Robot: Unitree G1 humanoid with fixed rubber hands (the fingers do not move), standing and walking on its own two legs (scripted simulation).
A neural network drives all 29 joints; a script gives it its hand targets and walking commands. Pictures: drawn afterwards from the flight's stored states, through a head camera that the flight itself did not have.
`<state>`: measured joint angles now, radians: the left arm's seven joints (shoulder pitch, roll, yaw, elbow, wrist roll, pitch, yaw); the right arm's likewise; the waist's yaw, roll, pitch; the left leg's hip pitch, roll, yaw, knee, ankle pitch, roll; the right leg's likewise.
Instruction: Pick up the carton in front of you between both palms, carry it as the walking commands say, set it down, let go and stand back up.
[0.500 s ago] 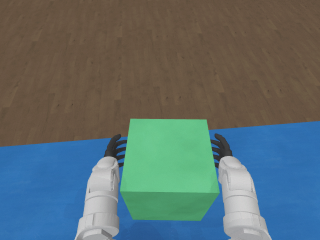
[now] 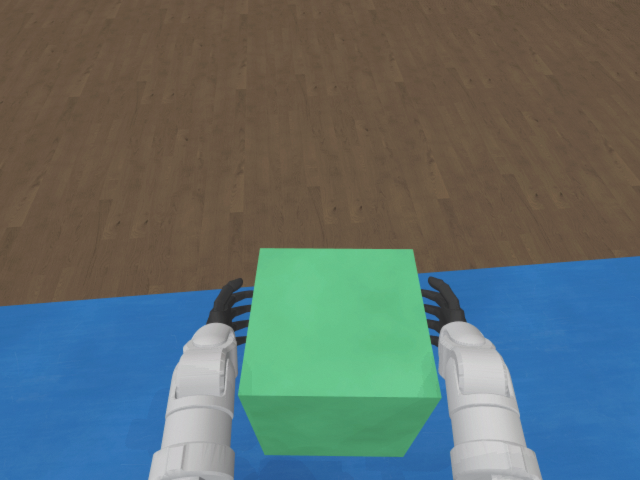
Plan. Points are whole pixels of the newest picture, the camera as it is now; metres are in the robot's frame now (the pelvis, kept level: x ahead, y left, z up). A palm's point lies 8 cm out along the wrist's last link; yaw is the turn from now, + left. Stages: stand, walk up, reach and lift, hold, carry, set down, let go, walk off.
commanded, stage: reach and lift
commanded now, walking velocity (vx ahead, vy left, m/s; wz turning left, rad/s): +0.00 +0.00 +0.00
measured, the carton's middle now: (334, 357) +0.29 +0.00 -0.04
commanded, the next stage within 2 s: hold in 0.08 s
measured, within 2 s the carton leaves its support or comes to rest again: neither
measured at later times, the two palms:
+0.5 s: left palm (217, 339) +0.27 +0.15 +0.05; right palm (458, 338) +0.27 -0.15 +0.05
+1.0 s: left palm (218, 333) +0.28 +0.15 +0.05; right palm (457, 333) +0.28 -0.15 +0.05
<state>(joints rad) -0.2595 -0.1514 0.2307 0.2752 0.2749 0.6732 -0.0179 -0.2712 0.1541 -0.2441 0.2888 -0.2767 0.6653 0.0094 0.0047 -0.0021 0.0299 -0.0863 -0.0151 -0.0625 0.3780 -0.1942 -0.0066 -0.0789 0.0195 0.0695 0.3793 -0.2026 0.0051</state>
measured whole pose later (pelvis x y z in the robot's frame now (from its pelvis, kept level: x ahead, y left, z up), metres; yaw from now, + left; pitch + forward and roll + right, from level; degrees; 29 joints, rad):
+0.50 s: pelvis -0.01 +0.00 +0.00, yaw +0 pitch -8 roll +0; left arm -0.26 -0.15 0.22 0.21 0.26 0.76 -0.02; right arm -0.27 0.15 -0.23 0.22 -0.27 0.75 0.01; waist 0.00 0.00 0.05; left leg -0.05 -0.02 -0.06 0.38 -0.18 -0.01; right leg -0.05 0.02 0.07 0.38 -0.19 0.01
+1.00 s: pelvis -0.01 +0.00 +0.00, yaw +0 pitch -8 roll +0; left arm -0.25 -0.15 0.21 0.20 0.27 0.76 -0.02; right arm -0.26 0.15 -0.22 0.21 -0.27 0.76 0.01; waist 0.00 0.00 0.04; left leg -0.04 -0.02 -0.06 0.36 -0.18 -0.01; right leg -0.03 0.02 0.07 0.36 -0.19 0.01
